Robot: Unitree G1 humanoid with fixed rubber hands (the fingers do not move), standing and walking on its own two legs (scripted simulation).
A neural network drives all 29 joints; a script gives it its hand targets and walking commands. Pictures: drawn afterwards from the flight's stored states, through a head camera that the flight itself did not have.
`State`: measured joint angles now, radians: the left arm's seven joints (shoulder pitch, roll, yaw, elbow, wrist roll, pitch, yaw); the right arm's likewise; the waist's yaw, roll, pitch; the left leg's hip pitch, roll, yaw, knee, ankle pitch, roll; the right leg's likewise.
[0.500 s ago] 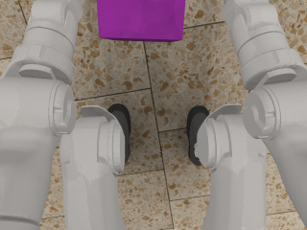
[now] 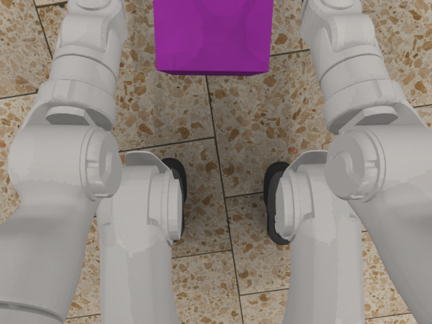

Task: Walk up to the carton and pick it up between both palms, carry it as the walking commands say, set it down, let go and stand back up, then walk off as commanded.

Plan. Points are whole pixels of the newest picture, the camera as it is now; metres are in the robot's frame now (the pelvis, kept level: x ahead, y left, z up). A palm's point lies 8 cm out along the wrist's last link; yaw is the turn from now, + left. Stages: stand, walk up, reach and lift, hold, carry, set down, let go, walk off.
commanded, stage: reach and lift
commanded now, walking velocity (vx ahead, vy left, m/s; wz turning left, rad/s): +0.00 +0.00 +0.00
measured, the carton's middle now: (212, 18) +0.51 +0.04 -0.27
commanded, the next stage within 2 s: none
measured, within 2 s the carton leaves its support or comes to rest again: leaves its support in 0.38 s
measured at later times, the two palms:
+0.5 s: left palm out of the picture +0.53 +0.16 -0.18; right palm out of the picture +0.54 -0.10 -0.16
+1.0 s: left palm out of the picture +0.54 +0.16 -0.12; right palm out of the picture +0.53 -0.09 -0.12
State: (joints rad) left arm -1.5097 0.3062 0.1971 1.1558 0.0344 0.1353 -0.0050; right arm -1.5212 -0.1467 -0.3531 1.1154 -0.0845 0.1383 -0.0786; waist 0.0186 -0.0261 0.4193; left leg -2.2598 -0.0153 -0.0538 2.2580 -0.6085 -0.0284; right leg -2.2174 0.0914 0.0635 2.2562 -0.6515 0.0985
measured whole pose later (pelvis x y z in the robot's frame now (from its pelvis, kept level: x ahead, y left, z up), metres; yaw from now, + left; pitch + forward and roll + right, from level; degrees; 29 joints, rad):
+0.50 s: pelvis +0.00 +0.00 +0.00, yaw +0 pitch +36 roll -2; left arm -1.47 0.28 0.17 1.14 0.03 0.17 0.04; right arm -1.45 -0.10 -0.38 1.03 -0.07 0.15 -0.11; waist 0.00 -0.03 0.35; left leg -2.27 -0.03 -0.06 2.25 -0.61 -0.03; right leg -2.23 0.11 0.07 2.24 -0.65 0.11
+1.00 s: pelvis -0.01 +0.00 +0.02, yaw +0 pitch +38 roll -2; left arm -1.48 0.25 0.21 1.03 0.07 0.26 0.10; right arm -1.37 0.02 -0.48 0.79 -0.14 0.21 -0.18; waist 0.01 -0.04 0.28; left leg -2.26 -0.07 -0.08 2.16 -0.56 -0.06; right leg -2.23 0.14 0.08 2.16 -0.61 0.11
